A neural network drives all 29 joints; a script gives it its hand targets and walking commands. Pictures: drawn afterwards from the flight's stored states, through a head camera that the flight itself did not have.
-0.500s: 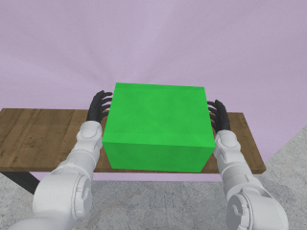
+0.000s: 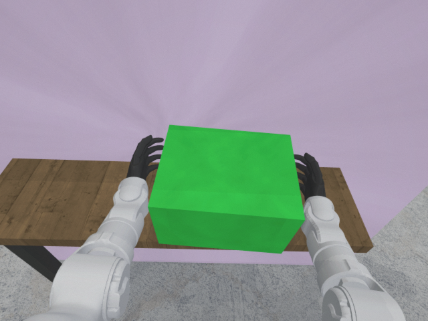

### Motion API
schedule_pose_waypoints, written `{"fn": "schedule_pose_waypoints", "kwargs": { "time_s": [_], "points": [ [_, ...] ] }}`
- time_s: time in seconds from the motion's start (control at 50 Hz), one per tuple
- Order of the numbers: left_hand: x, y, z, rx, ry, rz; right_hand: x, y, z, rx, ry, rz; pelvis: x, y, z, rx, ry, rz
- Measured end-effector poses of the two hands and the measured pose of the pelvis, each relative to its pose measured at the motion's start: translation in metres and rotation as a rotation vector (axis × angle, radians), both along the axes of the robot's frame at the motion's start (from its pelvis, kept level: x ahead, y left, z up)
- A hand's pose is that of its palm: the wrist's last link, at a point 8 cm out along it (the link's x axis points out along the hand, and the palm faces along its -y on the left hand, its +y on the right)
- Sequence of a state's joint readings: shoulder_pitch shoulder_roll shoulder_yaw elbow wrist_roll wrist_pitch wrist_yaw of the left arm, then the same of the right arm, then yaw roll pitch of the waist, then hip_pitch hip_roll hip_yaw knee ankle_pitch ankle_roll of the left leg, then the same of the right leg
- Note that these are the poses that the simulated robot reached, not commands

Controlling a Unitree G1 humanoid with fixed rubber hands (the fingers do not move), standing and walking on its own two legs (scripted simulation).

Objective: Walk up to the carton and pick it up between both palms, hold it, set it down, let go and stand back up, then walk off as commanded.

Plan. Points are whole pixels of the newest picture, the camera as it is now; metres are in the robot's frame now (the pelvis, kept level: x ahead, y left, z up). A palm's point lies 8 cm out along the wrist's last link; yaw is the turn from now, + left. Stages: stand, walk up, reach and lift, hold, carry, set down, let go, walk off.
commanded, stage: reach and lift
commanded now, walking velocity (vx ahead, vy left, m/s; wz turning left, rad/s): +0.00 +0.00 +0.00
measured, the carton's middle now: (225, 188) +0.40 -0.01 +0.03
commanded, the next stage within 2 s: none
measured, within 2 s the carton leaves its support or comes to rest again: neither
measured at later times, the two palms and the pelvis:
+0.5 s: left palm (140, 169) +0.39 +0.16 +0.10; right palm (323, 193) +0.36 -0.19 +0.08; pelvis -0.02 -0.01 +0.00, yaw -1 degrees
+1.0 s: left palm (130, 144) +0.39 +0.17 +0.16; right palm (328, 166) +0.38 -0.19 +0.13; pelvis +0.00 +0.00 +0.00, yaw +0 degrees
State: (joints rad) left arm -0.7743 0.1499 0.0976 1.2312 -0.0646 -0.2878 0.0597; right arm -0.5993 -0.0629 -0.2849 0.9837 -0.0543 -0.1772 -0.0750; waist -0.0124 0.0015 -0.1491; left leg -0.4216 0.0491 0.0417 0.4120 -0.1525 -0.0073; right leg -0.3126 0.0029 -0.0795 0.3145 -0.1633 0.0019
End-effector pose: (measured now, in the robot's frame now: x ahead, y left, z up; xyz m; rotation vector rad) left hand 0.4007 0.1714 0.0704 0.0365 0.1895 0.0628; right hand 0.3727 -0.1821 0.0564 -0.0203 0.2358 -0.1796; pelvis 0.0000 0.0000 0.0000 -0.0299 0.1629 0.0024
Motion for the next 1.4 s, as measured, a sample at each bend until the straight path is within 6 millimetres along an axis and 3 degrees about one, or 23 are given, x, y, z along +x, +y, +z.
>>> {"fn": "schedule_pose_waypoints", "kwargs": {
  "time_s": [0.14,0.34,0.42,0.58,0.66,0.72,0.8,0.94,1.14,1.4],
  "points": [
    [-0.001,-0.004,0.021,0.009,-0.057,-0.003,-0.003,-0.003,0.009,0.004,-0.057,-0.005,-0.004,0.000,0.000,-0.001,-0.001,0.003],
    [0.001,-0.014,0.061,-0.001,-0.159,-0.016,-0.002,-0.012,0.039,-0.035,-0.157,-0.011,-0.018,-0.004,0.002,0.010,-0.031,-0.009],
    [-0.004,-0.014,0.053,-0.015,-0.128,-0.013,-0.007,-0.013,0.036,-0.070,-0.126,0.001,-0.020,-0.006,0.003,0.016,-0.053,-0.022],
    [-0.019,-0.007,0.008,-0.018,0.002,-0.004,-0.022,-0.006,0.001,-0.069,0.005,0.011,-0.020,-0.013,0.003,0.016,-0.029,-0.015],
    [-0.021,-0.002,0.004,-0.012,-0.003,0.009,-0.020,-0.002,0.003,-0.042,-0.006,0.014,-0.018,-0.014,0.001,0.008,0.013,-0.003],
    [-0.019,0.000,0.014,-0.017,-0.038,0.025,-0.014,0.000,0.016,-0.028,-0.043,0.020,-0.016,-0.013,-0.001,0.002,0.042,0.005],
    [-0.013,0.001,0.043,-0.025,-0.103,0.035,-0.004,0.001,0.043,-0.002,-0.109,0.022,-0.013,-0.011,-0.002,0.000,0.053,0.015],
    [-0.008,-0.003,0.090,0.029,-0.088,0.042,0.005,-0.003,0.078,0.003,-0.089,0.032,-0.008,-0.006,0.002,0.012,-0.078,0.006],
    [-0.022,-0.005,0.086,-0.040,-0.011,0.053,-0.009,-0.004,0.071,0.041,-0.019,0.029,0.001,-0.007,0.004,0.017,-0.184,0.009],
    [-0.054,-0.001,0.097,-0.056,-0.043,0.088,-0.027,-0.002,0.094,0.022,-0.051,0.059,-0.013,-0.015,0.003,0.016,-0.210,0.021]
  ]
}}
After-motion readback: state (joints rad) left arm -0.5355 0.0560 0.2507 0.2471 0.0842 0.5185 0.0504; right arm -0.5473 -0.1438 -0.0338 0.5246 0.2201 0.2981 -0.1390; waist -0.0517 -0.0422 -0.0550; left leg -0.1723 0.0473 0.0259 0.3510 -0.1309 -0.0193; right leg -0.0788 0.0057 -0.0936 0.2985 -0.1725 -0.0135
